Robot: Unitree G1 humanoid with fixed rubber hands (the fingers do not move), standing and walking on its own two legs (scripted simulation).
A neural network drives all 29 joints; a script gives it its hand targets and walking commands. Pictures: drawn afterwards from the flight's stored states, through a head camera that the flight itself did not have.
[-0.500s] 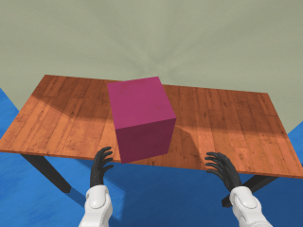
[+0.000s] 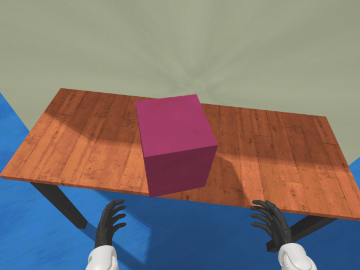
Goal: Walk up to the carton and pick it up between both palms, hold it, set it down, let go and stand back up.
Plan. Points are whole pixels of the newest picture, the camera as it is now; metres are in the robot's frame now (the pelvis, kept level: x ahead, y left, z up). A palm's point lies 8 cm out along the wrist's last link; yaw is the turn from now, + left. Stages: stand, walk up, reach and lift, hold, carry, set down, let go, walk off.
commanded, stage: set down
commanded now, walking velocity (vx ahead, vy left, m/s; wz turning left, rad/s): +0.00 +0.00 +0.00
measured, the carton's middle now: (172, 147) +0.44 +0.04 -0.03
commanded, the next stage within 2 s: let go in 0.58 s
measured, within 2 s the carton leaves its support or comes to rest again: neither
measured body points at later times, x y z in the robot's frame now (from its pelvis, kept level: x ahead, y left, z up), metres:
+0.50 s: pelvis +0.00 +0.04 +0.00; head +0.02 +0.05 +0.45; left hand +0.20 +0.22 -0.07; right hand +0.19 -0.21 -0.06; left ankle +0.00 +0.16 -0.74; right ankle -0.01 -0.08 -0.74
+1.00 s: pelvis +0.01 +0.04 +0.01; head +0.02 +0.05 +0.46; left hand +0.19 +0.24 -0.09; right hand +0.17 -0.20 -0.08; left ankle +0.00 +0.16 -0.74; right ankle -0.01 -0.08 -0.74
